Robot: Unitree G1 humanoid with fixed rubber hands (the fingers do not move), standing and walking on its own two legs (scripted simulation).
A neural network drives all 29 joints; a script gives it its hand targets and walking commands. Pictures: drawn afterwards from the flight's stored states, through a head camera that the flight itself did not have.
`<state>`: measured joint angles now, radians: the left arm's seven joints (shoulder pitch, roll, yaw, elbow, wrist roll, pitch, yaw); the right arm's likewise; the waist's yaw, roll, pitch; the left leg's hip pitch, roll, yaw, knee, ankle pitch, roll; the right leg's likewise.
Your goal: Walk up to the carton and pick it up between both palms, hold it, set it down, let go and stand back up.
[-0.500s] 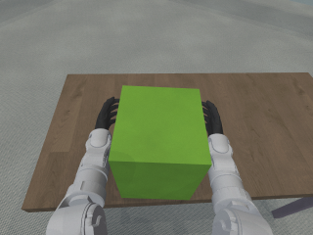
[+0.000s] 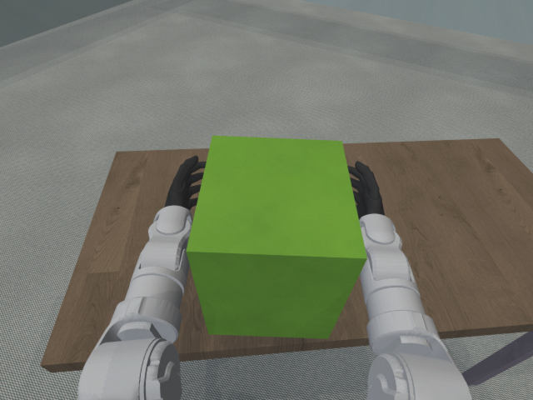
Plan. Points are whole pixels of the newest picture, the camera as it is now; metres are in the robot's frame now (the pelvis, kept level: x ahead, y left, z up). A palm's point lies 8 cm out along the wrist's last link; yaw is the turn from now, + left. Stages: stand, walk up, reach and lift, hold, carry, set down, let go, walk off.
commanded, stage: reach and lift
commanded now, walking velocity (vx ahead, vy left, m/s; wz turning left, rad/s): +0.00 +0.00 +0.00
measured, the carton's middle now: (272, 241) +0.37 -0.01 +0.05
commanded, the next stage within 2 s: hold in 1.98 s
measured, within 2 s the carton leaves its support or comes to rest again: neither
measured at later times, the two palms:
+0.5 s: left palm (157, 202) +0.36 +0.15 +0.15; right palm (372, 202) +0.36 -0.14 +0.15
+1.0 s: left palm (148, 214) +0.32 +0.15 +0.18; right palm (392, 209) +0.32 -0.15 +0.19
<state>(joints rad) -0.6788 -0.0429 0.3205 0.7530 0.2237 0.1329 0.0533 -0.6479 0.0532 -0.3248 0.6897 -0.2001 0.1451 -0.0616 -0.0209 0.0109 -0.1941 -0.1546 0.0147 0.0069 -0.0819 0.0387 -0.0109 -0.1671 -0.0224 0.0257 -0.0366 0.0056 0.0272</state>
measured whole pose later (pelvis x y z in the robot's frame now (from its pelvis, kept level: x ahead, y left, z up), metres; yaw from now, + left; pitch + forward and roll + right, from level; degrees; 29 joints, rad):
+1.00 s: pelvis -0.05 +0.00 +0.00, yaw +0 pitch +0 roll +0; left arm -0.63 -0.01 0.20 0.38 0.11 0.56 0.09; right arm -0.66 0.04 -0.22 0.35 -0.10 0.60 -0.11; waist -0.01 0.00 -0.12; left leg -0.06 0.01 0.00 0.04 0.02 -0.01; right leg -0.07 -0.02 0.02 0.09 -0.02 0.03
